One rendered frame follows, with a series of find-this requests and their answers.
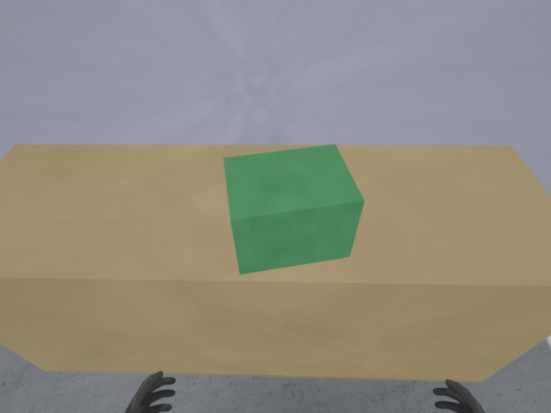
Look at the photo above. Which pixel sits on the pedestal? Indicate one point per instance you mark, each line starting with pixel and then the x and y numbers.
pixel 121 259

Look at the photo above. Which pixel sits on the carton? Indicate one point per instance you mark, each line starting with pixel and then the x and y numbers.
pixel 291 207

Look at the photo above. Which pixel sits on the robot left hand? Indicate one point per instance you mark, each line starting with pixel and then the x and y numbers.
pixel 145 395

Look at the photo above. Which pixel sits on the robot right hand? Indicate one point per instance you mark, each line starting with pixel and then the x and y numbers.
pixel 467 403

